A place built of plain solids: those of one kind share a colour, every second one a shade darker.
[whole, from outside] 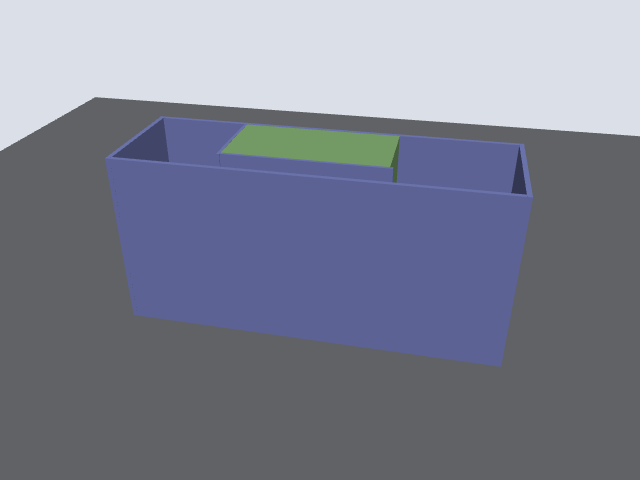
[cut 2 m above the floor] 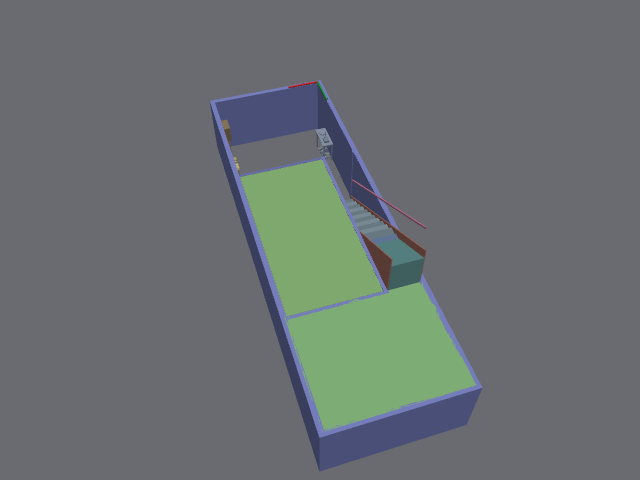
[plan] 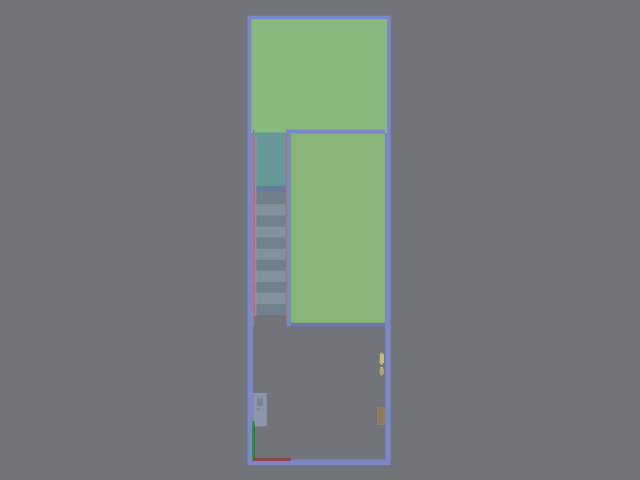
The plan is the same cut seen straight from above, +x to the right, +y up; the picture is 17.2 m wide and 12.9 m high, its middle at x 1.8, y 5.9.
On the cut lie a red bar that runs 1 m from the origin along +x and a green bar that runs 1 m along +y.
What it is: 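A lodging house's back stair, a dwelling of no particular year; the back hall below, the upper passage 3.12 m above it, and between them a joiner's timber flight of 17 risers of about 0.183 m on goings of about 0.298 m, 0.85 m clear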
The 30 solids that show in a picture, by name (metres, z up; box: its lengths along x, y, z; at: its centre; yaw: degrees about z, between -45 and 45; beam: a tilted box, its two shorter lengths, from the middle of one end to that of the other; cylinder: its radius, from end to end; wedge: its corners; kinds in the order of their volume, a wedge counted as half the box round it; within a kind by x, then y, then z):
{
 "beside_box_1": {"box": [2.54, 5.1, 5.75], "at": [2.28, 6.22, 2.83]},
 "upper_1": {"box": [3.65, 3.06, 3.17], "at": [1.77, 10.3, 1.53]},
 "wall_1": {"box": [0.15, 12.08, 5.75], "at": [-0.07, 5.89, 2.83]},
 "wall_2": {"box": [0.031, 0.1, 2.87], "at": [0.02, 3.62, 1.39]},
 "wall_3": {"box": [0.1, 5.3, 5.75], "at": [0.96, 6.22, 2.83]},
 "wall_4": {"box": [3.85, 0.15, 5.75], "at": [1.77, -0.07, 2.83]},
 "wall_5": {"box": [3.85, 0.15, 5.75], "at": [1.77, 11.86, 2.83]},
 "wall_6": {"box": [2.67, 0.1, 2.87], "at": [2.22, 3.62, 1.39]},
 "wall_7": {"box": [2.67, 0.1, 5.75], "at": [2.22, 8.82, 2.83]},
 "wall_8": {"box": [0.15, 12.08, 5.75], "at": [3.62, 5.89, 2.83]},
 "carriage_1": {"wedge": [[0.03, 3.93, -0.05], [0.03, 3.93, 0.0], [0.03, 8.79, -0.05], [0.03, 8.79, 2.99], [0.89, 3.93, -0.05], [0.89, 3.93, 0.0], [0.89, 8.79, -0.05], [0.89, 8.79, 2.99]]},
 "string_1": {"wedge": [[0.0, 3.68, -0.05], [0.0, 3.68, 0.12], [0.0, 8.77, -0.05], [0.0, 8.77, 3.25], [0.03, 3.68, -0.05], [0.03, 3.68, 0.12], [0.03, 8.77, -0.05], [0.03, 8.77, 3.25]]},
 "string_2": {"wedge": [[0.88, 3.68, -0.05], [0.88, 3.68, 0.12], [0.88, 8.77, -0.05], [0.88, 8.77, 3.25], [0.91, 3.68, -0.05], [0.91, 3.68, 0.12], [0.91, 8.77, -0.05], [0.91, 8.77, 3.25]]},
 "rail_1": {"wedge": [[0.04, 3.86, 0.99], [0.04, 3.86, 1.04], [0.04, 8.67, 3.94], [0.04, 8.67, 4.0], [0.09, 3.86, 0.99], [0.09, 3.86, 1.04], [0.09, 8.67, 3.94], [0.09, 8.67, 4.0]]},
 "tread_1": {"wedge": [[0.02, 3.88, 0.08], [0.02, 3.88, 0.18], [0.02, 4.23, 0.09], [0.02, 4.23, 0.19], [0.89, 3.88, 0.08], [0.89, 3.88, 0.18], [0.89, 4.23, 0.09], [0.89, 4.23, 0.19]]},
 "tread_2": {"wedge": [[0.02, 4.18, 0.27], [0.02, 4.18, 0.37], [0.02, 4.53, 0.27], [0.02, 4.53, 0.37], [0.89, 4.18, 0.27], [0.89, 4.18, 0.37], [0.89, 4.53, 0.27], [0.89, 4.53, 0.37]]},
 "tread_3": {"wedge": [[0.02, 4.47, 0.45], [0.02, 4.47, 0.55], [0.02, 4.82, 0.45], [0.02, 4.82, 0.55], [0.89, 4.47, 0.45], [0.89, 4.47, 0.55], [0.89, 4.82, 0.45], [0.89, 4.82, 0.55]]},
 "tread_4": {"wedge": [[0.02, 4.77, 0.63], [0.02, 4.77, 0.73], [0.02, 5.12, 0.63], [0.02, 5.12, 0.73], [0.89, 4.77, 0.63], [0.89, 4.77, 0.73], [0.89, 5.12, 0.63], [0.89, 5.12, 0.73]]},
 "tread_5": {"wedge": [[0.02, 5.07, 0.81], [0.02, 5.07, 0.91], [0.02, 5.42, 0.82], [0.02, 5.42, 0.92], [0.89, 5.07, 0.81], [0.89, 5.07, 0.91], [0.89, 5.42, 0.82], [0.89, 5.42, 0.92]]},
 "tread_6": {"wedge": [[0.02, 5.37, 1.0], [0.02, 5.37, 1.1], [0.02, 5.72, 1.0], [0.02, 5.72, 1.1], [0.89, 5.37, 1.0], [0.89, 5.37, 1.1], [0.89, 5.72, 1.0], [0.89, 5.72, 1.1]]},
 "tread_7": {"wedge": [[0.02, 5.67, 1.18], [0.02, 5.67, 1.28], [0.02, 6.02, 1.18], [0.02, 6.02, 1.28], [0.89, 5.67, 1.18], [0.89, 5.67, 1.28], [0.89, 6.02, 1.18], [0.89, 6.02, 1.28]]},
 "tread_8": {"wedge": [[0.02, 5.96, 1.36], [0.02, 5.96, 1.46], [0.02, 6.31, 1.37], [0.02, 6.31, 1.47], [0.89, 5.96, 1.36], [0.89, 5.96, 1.46], [0.89, 6.31, 1.37], [0.89, 6.31, 1.47]]},
 "tread_9": {"wedge": [[0.02, 6.26, 1.55], [0.02, 6.26, 1.65], [0.02, 6.61, 1.55], [0.02, 6.61, 1.65], [0.89, 6.26, 1.55], [0.89, 6.26, 1.65], [0.89, 6.61, 1.55], [0.89, 6.61, 1.65]]},
 "tread_10": {"wedge": [[0.02, 6.56, 1.73], [0.02, 6.56, 1.83], [0.02, 6.91, 1.73], [0.02, 6.91, 1.83], [0.89, 6.56, 1.73], [0.89, 6.56, 1.83], [0.89, 6.91, 1.73], [0.89, 6.91, 1.83]]},
 "tread_11": {"wedge": [[0.02, 6.86, 1.91], [0.02, 6.86, 2.01], [0.02, 7.21, 1.92], [0.02, 7.21, 2.02], [0.89, 6.86, 1.91], [0.89, 6.86, 2.01], [0.89, 7.21, 1.92], [0.89, 7.21, 2.02]]},
 "longcase_clock_1": {"box": [0.2, 0.45, 0.52], "at": [3.45, 1.17, 1.72]},
 "riser_1": {"wedge": [[0.02, 7.18, 1.99], [0.02, 7.18, 2.11], [0.02, 7.51, 2.08], [0.02, 7.51, 2.11], [0.89, 7.18, 1.99], [0.89, 7.18, 2.11], [0.89, 7.51, 2.08], [0.89, 7.51, 2.11]]},
 "hall_table_1": {"cylinder": 0.1, "from": [0.19, 1.17, 0.76], "to": [0.19, 1.17, 0.8]},
 "hall_table_2": {"box": [0.37, 0.9, 0.022], "at": [0.19, 1.34, 0.75]},
 "hall_table_3": {"box": [0.17, 0.22, 0.07], "at": [0.19, 1.55, 0.79]}
}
